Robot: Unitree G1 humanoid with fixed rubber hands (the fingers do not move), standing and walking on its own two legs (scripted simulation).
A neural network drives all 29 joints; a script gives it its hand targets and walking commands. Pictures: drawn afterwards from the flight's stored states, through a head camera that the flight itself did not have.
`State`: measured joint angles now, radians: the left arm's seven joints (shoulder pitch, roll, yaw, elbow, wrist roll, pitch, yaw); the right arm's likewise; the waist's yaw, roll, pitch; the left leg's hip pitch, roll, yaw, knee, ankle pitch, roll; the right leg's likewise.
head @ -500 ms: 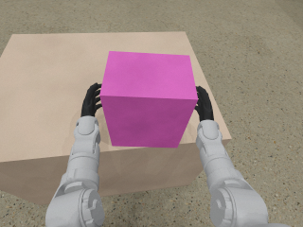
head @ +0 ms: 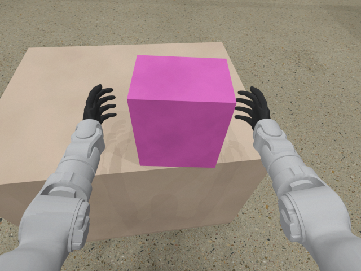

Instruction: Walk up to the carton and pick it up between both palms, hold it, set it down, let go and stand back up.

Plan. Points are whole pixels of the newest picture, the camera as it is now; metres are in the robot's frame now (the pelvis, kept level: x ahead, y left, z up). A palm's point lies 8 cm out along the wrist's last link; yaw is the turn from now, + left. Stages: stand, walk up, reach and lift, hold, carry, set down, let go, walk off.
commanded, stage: set down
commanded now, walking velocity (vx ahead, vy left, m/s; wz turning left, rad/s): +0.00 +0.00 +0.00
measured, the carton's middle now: (179, 116) +0.49 +0.02 +0.04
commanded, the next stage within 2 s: none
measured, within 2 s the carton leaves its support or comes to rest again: neither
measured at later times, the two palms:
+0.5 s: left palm (85, 95) +0.42 +0.22 +0.16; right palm (267, 102) +0.44 -0.16 +0.15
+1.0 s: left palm (82, 97) +0.41 +0.22 +0.17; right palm (276, 103) +0.43 -0.18 +0.16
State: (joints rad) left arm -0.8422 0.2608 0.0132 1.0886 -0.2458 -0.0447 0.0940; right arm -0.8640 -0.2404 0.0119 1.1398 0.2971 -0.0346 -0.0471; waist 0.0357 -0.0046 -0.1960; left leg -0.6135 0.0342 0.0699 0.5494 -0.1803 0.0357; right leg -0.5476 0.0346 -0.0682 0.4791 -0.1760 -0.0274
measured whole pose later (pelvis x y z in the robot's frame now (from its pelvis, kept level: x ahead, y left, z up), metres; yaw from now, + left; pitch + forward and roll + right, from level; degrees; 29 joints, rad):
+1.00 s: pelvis +0.02 -0.03 +0.02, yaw +1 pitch +2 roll +0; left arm -0.69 0.37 0.14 0.46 -0.21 0.50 0.02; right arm -0.71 -0.23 0.02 0.56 0.39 0.33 -0.18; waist -0.01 -0.05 0.00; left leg -0.26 0.03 0.06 0.37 -0.14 0.00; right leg -0.21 0.04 -0.08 0.34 -0.17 -0.05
